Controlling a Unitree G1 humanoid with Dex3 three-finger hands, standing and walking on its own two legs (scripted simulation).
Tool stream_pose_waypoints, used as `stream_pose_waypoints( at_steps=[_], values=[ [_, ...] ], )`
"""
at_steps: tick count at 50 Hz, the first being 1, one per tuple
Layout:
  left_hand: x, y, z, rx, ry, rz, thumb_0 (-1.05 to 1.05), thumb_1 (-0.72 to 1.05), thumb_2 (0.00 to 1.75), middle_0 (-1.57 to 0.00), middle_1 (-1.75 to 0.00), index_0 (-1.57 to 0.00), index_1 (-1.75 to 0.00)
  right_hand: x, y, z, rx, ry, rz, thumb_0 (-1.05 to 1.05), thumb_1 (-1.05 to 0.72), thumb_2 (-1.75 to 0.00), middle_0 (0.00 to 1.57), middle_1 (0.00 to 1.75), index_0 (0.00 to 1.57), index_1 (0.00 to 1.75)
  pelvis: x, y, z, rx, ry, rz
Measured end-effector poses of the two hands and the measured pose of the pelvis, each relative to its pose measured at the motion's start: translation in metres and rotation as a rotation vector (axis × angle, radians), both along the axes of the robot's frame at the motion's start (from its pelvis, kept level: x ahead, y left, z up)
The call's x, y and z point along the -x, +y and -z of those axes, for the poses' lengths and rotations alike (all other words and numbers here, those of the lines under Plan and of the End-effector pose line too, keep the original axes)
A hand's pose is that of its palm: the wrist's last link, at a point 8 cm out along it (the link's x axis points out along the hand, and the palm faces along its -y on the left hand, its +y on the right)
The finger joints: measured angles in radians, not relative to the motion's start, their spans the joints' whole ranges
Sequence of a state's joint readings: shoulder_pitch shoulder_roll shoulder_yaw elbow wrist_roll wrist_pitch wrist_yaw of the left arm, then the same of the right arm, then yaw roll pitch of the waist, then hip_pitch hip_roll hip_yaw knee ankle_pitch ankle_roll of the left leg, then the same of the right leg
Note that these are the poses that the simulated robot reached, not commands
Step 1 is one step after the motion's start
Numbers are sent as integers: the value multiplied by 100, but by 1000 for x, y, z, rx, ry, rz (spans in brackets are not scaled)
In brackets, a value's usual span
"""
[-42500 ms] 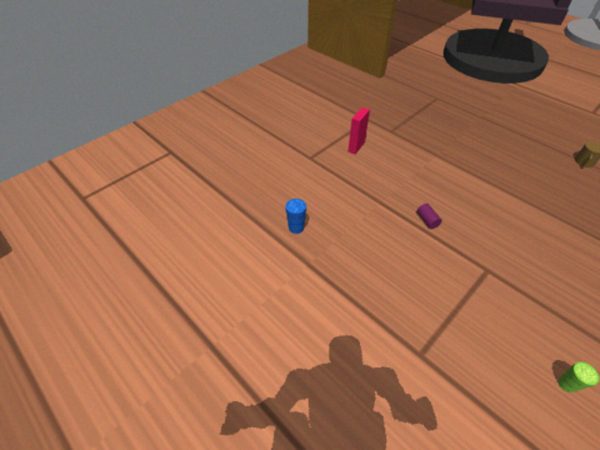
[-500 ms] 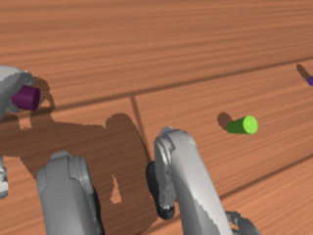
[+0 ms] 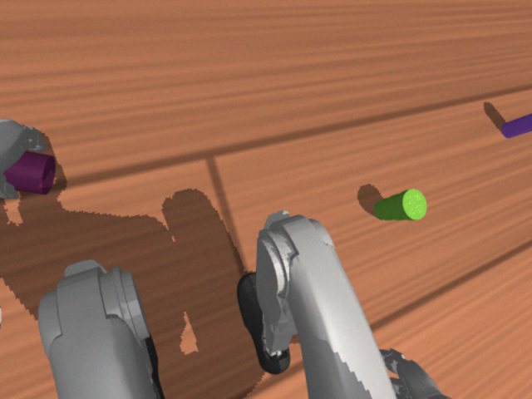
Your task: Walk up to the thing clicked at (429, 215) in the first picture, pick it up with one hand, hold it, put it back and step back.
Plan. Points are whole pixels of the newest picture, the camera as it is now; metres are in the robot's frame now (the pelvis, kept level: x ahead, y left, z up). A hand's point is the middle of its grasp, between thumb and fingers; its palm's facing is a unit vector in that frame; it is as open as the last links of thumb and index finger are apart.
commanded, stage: rest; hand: left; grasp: from above
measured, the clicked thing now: (11, 168) +0.47 +0.28 -0.24
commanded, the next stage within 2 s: open in 0.56 s
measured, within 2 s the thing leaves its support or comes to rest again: rests again in 0.38 s
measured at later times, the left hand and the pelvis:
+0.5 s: hand (14, 170) +0.47 +0.27 -0.25, palm faces -0.56 -0.01 -0.83, open 8.5 cm; pelvis +0.01 +0.00 -0.01, yaw -2 degrees
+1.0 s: hand (5, 167) +0.47 +0.28 -0.24, palm faces -0.49 +0.04 -0.87, open 10.0 cm; pelvis +0.00 +0.00 -0.02, yaw -3 degrees
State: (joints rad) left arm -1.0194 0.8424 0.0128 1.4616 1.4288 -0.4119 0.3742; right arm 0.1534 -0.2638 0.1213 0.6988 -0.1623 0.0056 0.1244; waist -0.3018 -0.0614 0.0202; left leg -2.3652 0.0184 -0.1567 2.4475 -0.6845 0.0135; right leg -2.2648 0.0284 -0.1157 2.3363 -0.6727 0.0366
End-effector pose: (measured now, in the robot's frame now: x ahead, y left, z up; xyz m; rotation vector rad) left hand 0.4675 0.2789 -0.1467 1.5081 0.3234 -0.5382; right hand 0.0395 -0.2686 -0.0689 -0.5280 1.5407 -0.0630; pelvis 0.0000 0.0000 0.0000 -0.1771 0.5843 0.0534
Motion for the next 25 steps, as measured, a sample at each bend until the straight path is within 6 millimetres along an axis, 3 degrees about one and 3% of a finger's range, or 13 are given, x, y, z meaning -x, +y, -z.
stream_pose_waypoints(
  at_steps=[14, 25],
  values=[
    [-9, -4, 30, -50, 21, -91, -4, 29, 22, -77, -18, -89, -15, 11, 6, 14, -48, 7, -8, 0, -89, -89, 20, 30, 21, 30, -3, -4, 12, -6, -4, 15],
    [-14, -5, 42, -4, 48, -66, -3, 29, 26, -75, -19, -86, -17, 8, 2, 4, -20, 36, -34, 0, -89, -89, 20, 30, 21, 30, -6, -2, 11, 18, -21, 23]
  ],
)
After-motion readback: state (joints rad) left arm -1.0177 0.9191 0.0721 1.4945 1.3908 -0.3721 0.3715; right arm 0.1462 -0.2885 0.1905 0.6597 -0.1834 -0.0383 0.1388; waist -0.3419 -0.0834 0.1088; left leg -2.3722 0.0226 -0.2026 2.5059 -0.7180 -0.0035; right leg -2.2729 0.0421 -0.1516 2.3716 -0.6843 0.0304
